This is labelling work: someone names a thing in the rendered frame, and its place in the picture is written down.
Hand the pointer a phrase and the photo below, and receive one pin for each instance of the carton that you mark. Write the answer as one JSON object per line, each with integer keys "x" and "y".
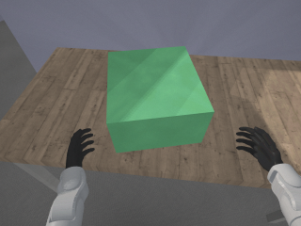
{"x": 155, "y": 99}

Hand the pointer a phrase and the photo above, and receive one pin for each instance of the robot right forearm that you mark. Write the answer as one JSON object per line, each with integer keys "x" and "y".
{"x": 286, "y": 184}

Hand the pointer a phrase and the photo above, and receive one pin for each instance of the right robot hand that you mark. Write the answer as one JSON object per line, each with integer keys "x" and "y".
{"x": 264, "y": 148}

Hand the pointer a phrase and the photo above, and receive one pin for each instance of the left robot hand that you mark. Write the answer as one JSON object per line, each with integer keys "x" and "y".
{"x": 75, "y": 153}

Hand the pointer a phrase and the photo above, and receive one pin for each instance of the robot left forearm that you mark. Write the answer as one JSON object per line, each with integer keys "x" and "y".
{"x": 68, "y": 206}

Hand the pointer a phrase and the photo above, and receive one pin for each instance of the table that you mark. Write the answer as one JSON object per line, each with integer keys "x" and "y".
{"x": 69, "y": 93}

